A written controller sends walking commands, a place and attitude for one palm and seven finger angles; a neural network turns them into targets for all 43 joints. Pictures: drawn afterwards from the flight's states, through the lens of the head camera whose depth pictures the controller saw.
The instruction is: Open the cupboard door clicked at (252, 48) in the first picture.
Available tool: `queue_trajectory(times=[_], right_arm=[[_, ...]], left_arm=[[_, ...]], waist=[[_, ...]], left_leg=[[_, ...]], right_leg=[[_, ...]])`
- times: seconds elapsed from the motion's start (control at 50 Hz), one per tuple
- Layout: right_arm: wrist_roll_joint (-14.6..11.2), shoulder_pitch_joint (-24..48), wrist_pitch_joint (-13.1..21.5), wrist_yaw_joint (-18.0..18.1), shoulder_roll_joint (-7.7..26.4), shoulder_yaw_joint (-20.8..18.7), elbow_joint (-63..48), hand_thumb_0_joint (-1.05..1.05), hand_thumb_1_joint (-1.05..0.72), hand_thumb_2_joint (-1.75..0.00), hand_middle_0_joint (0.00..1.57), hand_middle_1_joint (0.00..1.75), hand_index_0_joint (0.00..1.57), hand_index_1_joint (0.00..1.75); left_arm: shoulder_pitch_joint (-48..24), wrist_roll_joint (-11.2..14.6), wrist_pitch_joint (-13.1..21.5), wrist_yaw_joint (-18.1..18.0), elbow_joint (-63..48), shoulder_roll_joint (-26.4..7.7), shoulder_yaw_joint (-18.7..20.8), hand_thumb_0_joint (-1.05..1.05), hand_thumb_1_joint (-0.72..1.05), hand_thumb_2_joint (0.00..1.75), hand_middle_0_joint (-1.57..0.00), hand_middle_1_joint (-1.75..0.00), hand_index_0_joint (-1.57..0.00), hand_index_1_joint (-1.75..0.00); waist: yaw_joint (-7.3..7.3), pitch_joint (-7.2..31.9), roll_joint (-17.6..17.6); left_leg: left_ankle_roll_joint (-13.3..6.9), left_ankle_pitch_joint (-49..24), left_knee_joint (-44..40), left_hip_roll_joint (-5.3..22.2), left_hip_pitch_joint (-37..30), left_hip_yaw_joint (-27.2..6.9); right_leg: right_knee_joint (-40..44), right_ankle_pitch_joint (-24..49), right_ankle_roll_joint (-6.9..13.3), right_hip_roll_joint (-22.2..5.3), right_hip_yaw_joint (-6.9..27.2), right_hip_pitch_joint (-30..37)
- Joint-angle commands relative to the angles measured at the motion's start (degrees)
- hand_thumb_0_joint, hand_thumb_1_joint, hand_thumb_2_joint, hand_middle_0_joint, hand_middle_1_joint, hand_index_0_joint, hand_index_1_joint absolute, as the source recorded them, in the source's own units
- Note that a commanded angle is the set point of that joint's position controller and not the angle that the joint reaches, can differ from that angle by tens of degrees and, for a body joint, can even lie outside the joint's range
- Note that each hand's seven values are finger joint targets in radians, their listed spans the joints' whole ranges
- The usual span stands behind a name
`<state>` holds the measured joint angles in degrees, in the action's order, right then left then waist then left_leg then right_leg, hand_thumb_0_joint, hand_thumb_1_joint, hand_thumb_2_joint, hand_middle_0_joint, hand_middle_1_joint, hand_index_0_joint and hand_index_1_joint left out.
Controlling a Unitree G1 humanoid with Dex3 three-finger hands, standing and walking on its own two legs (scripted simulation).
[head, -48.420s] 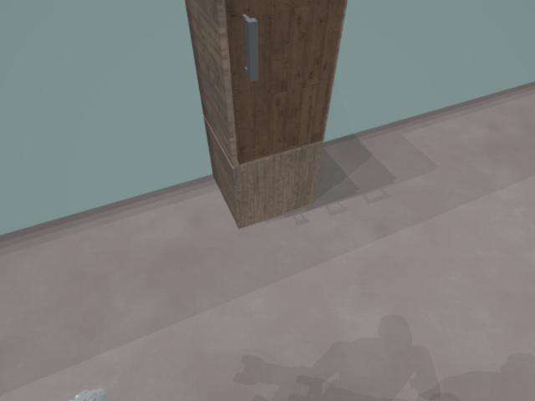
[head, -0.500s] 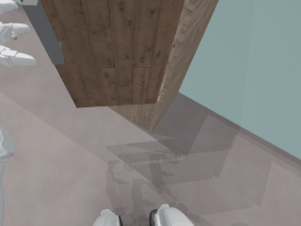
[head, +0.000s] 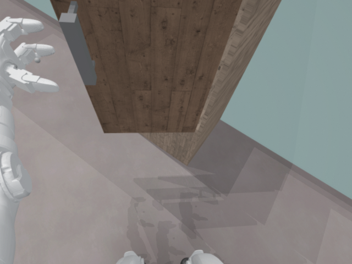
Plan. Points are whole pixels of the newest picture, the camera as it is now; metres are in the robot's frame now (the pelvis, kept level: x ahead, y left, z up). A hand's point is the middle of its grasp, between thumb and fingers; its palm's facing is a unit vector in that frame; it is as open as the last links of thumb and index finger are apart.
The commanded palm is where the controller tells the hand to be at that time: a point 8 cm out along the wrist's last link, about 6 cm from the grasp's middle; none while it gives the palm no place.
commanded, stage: move the hooked fingers beside the handle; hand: left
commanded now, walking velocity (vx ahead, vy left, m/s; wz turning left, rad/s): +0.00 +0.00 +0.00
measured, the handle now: (82, 46) +0.56 +0.16 +0.13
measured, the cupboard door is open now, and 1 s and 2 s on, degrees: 38 38 37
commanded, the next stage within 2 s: slide the fingers in behind the handle in 0.10 s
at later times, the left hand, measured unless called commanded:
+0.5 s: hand (53, 56) +0.52 +0.21 +0.13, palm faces -0.03 -1.00 +0.01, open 14.0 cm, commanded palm +0.50 +0.26 +0.13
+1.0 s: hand (70, 60) +0.51 +0.18 +0.13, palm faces -0.04 -1.00 +0.00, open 14.2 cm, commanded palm +0.50 +0.22 +0.13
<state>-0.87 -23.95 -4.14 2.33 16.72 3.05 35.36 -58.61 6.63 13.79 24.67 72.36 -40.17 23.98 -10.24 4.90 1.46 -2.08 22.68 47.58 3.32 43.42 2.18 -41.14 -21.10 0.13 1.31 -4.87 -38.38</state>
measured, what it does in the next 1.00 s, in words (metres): stands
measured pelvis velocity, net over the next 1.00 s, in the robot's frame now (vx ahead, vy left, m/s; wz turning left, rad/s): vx -0.01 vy -0.01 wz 0.02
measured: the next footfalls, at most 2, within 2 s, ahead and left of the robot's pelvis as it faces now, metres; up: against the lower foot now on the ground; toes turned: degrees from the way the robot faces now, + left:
none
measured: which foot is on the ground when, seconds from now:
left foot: down 0.00-1.00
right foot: down 0.00-1.00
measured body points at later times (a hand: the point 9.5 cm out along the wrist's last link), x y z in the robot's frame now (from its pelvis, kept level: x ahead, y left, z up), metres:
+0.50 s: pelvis +0.00 +0.00 +0.00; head +0.11 +0.02 +0.43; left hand +0.52 +0.27 +0.13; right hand -0.05 -0.27 -0.10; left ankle -0.01 +0.09 -0.70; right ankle -0.02 -0.12 -0.70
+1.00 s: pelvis -0.01 -0.01 +0.00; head +0.10 +0.01 +0.43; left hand +0.51 +0.23 +0.13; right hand -0.02 -0.28 -0.11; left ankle -0.01 +0.09 -0.70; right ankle -0.02 -0.12 -0.70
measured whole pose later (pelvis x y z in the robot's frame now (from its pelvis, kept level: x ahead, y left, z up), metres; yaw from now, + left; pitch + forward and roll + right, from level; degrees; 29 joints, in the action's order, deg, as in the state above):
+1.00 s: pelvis -0.01 -0.01 +0.00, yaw +1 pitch +18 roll -3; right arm -0.2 -24.6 -1.9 0.8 16.4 2.0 38.2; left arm -61.0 6.5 15.1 16.7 71.8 -32.1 18.6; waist -10.1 4.9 1.9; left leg -1.4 22.2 48.2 3.0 44.1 1.2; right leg -42.9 -21.6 0.9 1.1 -5.7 -39.2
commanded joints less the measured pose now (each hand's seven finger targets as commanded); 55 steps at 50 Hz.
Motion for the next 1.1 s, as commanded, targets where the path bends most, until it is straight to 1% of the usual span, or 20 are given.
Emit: queue_trajectory(times=[0.0,0.04,0.08,0.16,0.18,0.26,0.28,0.32,0.38,0.48,0.54,0.58,0.6,0.72,0.78,0.82,0.88,0.92,0.98,1.08], right_arm=[[0.5,-11.2,1.0,0.8,10.9,-4.6,-0.4,0.0,-0.9,-0.9,0.2,0.3,0.2,0.3],[0.4,-11.0,0.9,0.9,11.2,-4.4,-0.4,0.0,-0.9,-0.9,0.2,0.3,0.2,0.3],[0.3,-10.9,0.9,1.0,11.4,-4.0,-0.7,0.0,-0.9,-0.9,0.2,0.3,0.2,0.3],[0.6,-11.3,1.1,1.1,11.2,-4.0,-1.4,0.0,-0.9,-0.9,0.2,0.3,0.2,0.3],[0.7,-11.4,1.1,0.9,11.1,-4.2,-1.4,0.0,-0.9,-0.9,0.2,0.3,0.2,0.3],[0.6,-11.6,0.8,0.6,11.1,-4.2,-1.7,0.0,-0.9,-0.9,0.2,0.3,0.2,0.3],[0.4,-11.5,0.6,0.7,11.2,-4.3,-1.7,0.0,-0.9,-0.9,0.2,0.3,0.2,0.3],[0.5,-11.6,0.6,0.5,10.9,-4.4,-1.3,0.0,-0.9,-0.9,0.2,0.3,0.2,0.3],[0.5,-12.1,0.6,0.6,11.1,-4.3,-1.2,0.0,-0.9,-0.9,0.2,0.3,0.2,0.3],[0.9,-12.4,1.0,0.1,10.6,-4.7,-1.1,0.0,-0.9,-0.9,0.2,0.3,0.2,0.3],[0.6,-12.1,0.9,0.0,10.8,-4.6,-0.8,0.0,-0.9,-0.9,0.2,0.3,0.2,0.3],[0.6,-12.3,1.0,0.2,10.9,-4.8,-0.9,0.0,-0.9,-0.9,0.2,0.3,0.2,0.3],[0.6,-12.0,1.1,0.1,10.6,-4.8,-0.8,0.0,-0.9,-0.9,0.2,0.3,0.2,0.3],[0.6,-11.9,1.8,0.1,10.7,-4.7,0.1,0.0,-0.9,-0.9,0.2,0.3,0.2,0.3],[0.9,-11.9,2.5,-0.1,10.3,-5.0,0.6,0.0,-0.9,-0.9,0.2,0.3,0.2,0.3],[0.9,-11.8,2.8,-0.4,10.1,-5.0,0.9,0.0,-0.9,-0.9,0.2,0.3,0.2,0.3],[0.9,-11.5,3.1,-0.6,10.2,-5.1,1.2,0.0,-0.9,-0.9,0.2,0.3,0.2,0.3],[0.8,-11.3,3.2,-0.5,10.0,-5.0,1.5,0.0,-0.9,-0.9,0.2,0.3,0.2,0.3],[1.0,-11.7,3.6,-0.5,10.1,-4.9,1.3,0.0,-0.9,-0.9,0.2,0.3,0.2,0.3],[1.2,-11.4,3.8,-1.3,9.6,-5.0,0.7,0.0,-0.9,-0.9,0.2,0.3,0.2,0.3]], left_arm=[[-29.5,1.5,5.0,-0.7,-14.5,-11.9,0.5,0.0,-0.5,0.3,-0.3,-1.2,-0.3,-1.2],[-28.8,1.2,4.2,-1.2,-11.2,-12.3,0.7,0.0,-0.5,0.3,-0.3,-1.2,-0.3,-1.2],[-28.7,0.3,3.7,-1.9,-9.8,-14.7,1.8,0.0,-0.5,0.3,-0.3,-1.2,-0.3,-1.2],[-30.2,-0.4,4.9,-2.7,-13.5,-17.4,3.3,0.0,-0.5,0.3,-0.3,-1.2,-0.3,-1.2],[-30.6,-0.5,5.4,-2.5,-14.9,-17.0,3.2,0.0,-0.5,0.3,-0.3,-1.2,-0.3,-1.2],[-26.3,0.9,4.7,-1.6,-12.5,-14.6,2.8,0.0,-0.5,0.3,-0.3,-1.2,-0.3,-1.2],[-25.5,0.7,4.3,-1.5,-12.5,-15.2,3.2,0.0,-0.5,0.3,-0.3,-1.2,-0.3,-1.2],[-27.0,0.7,3.6,-1.6,-12.7,-11.8,0.5,0.0,-0.5,0.3,-0.3,-1.2,-0.3,-1.2],[-26.9,0.6,3.4,-2.6,-11.8,-14.8,3.0,0.0,-0.5,0.3,-0.3,-1.2,-0.3,-1.2],[-26.7,0.4,5.3,-3.6,-16.1,-13.0,2.6,0.0,-0.5,0.3,-0.3,-1.2,-0.3,-1.2],[-25.3,0.4,4.2,-4.0,-11.8,-11.4,1.6,0.0,-0.5,0.3,-0.3,-1.2,-0.3,-1.2],[-26.8,0.1,4.7,-4.5,-13.9,-12.3,2.0,0.0,-0.5,0.3,-0.3,-1.2,-0.3,-1.2],[-27.6,-0.1,4.7,-4.6,-14.7,-9.7,-0.3,0.0,-0.5,0.3,-0.3,-1.2,-0.3,-1.2],[-28.9,0.3,4.4,-5.3,-11.7,-7.2,-1.8,0.0,-0.5,0.3,-0.3,-1.2,-0.3,-1.2],[-32.5,-0.2,5.5,-6.2,-15.3,-5.4,-3.3,0.0,-0.5,0.3,-0.3,-1.2,-0.3,-1.2],[-31.5,0.0,5.3,-6.5,-14.0,-1.7,-5.5,0.0,-0.5,0.3,-0.3,-1.2,-0.3,-1.2],[-31.2,0.5,5.5,-6.9,-14.2,-1.5,-4.9,0.0,-0.5,0.3,-0.3,-1.2,-0.3,-1.2],[-33.4,0.3,4.9,-7.1,-13.0,-0.1,-6.4,0.0,-0.5,0.3,-0.3,-1.2,-0.3,-1.2],[-34.4,0.2,5.2,-9.0,-14.1,-3.9,-2.6,0.0,-0.5,0.3,-0.3,-1.2,-0.3,-1.2],[-32.0,-1.3,6.7,-10.9,-15.5,-3.1,-2.9,0.0,-0.5,0.3,-0.3,-1.2,-0.3,-1.2]], waist=[[-2.01,26.8,11.2],[-2.33,23.7,8.2],[-1.89,23.6,8.3],[-1.31,27.7,11.3],[-1.04,30.2,12.5],[-0.95,27.6,8.3],[-0.5,27.7,8.7],[-1.54,25.6,9.1],[-1.34,25.0,7.4],[-0.43,28.6,11.1],[-1.01,23.0,7.2],[-0.86,25.0,8.1],[-1.4,25.5,9.2],[-2.52,21.4,6.5],[-2.58,25.6,10.8],[-3.21,24.7,8.7],[-2.81,25.9,8.7],[-3.78,22.7,7.6],[-2.87,25.9,7.6],[-1.83,27.8,7.9]], left_leg=[[1.0,-34.9,-1.3,-0.3,-30.6,-6.5],[0.6,-30.5,-1.7,-0.4,-26.9,-6.2],[0.5,-29.7,-1.8,-0.7,-25.1,-6.1],[0.8,-33.0,-1.1,-0.8,-26.8,-6.1],[1.1,-34.4,-0.9,-0.6,-28.7,-6.2],[0.4,-33.0,-1.4,-0.8,-25.7,-5.7],[0.5,-32.7,-1.5,-0.7,-25.5,-5.4],[0.3,-30.3,-2.0,-0.8,-25.3,-5.1],[0.1,-27.6,-2.5,-0.9,-23.3,-5.1],[0.5,-31.5,-2.1,-0.9,-27.1,-5.2],[0.1,-25.7,-3.1,-1.1,-22.6,-4.7],[0.1,-26.7,-3.0,-1.1,-24.1,-4.9],[0.2,-26.9,-3.0,-1.1,-25.2,-5.0],[0.0,-22.3,-3.3,-1.1,-22.7,-5.2],[0.4,-25.3,-2.6,-1.0,-26.9,-5.9],[0.5,-25.2,-2.6,-0.8,-27.4,-6.3],[0.4,-25.8,-2.1,-1.0,-27.6,-6.0],[0.3,-23.1,-2.6,-1.1,-25.4,-6.1],[0.3,-24.5,-2.4,-1.3,-25.7,-6.2],[0.3,-26.6,-1.8,-1.5,-25.6,-5.5]], right_leg=[[1.9,22.4,0.5,2.4,2.0,-1.1],[2.1,21.0,0.4,2.3,1.9,-0.8],[1.6,21.1,0.5,2.1,2.0,-0.1],[0.8,23.2,0.6,2.1,2.2,1.5],[0.8,23.6,0.5,2.2,2.3,1.5],[1.2,24.8,0.6,2.6,2.0,3.8],[1.3,24.6,0.4,2.5,2.2,3.6],[2.1,23.1,0.3,2.5,2.1,2.2],[2.4,22.1,0.4,2.5,2.3,3.3],[2.0,23.6,0.6,2.5,2.3,3.5],[2.8,20.8,0.5,2.5,2.2,3.3],[2.6,21.3,0.6,2.4,2.4,3.5],[2.6,21.1,0.5,2.4,2.4,2.6],[3.2,17.9,0.5,2.3,2.4,1.0],[2.4,18.5,0.7,2.2,2.4,-0.3],[2.5,17.7,0.6,2.3,1.9,-1.6],[2.4,18.8,0.7,2.3,2.2,-0.9],[2.6,17.3,0.6,2.2,2.1,-1.6],[1.9,18.5,0.7,2.1,2.3,0.2],[1.4,21.3,0.5,2.2,2.6,2.2]])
